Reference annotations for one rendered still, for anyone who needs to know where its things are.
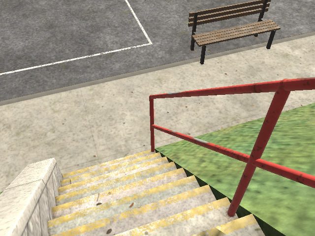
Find stairs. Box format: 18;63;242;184
47;149;265;236

